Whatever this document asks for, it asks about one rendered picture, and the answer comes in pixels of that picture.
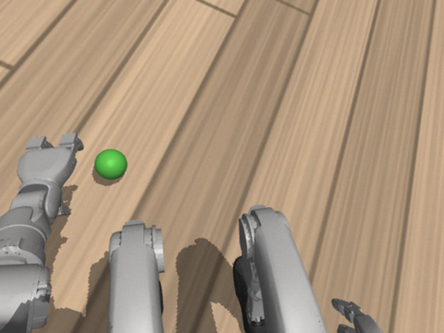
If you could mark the left robot arm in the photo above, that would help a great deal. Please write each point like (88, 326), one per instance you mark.
(24, 229)

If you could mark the right robot hand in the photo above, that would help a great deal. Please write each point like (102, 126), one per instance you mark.
(353, 313)

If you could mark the ball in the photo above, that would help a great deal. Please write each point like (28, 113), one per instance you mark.
(110, 164)

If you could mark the right robot foot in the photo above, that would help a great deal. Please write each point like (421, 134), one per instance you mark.
(242, 294)

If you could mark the left robot hand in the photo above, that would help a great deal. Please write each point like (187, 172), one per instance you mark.
(43, 161)

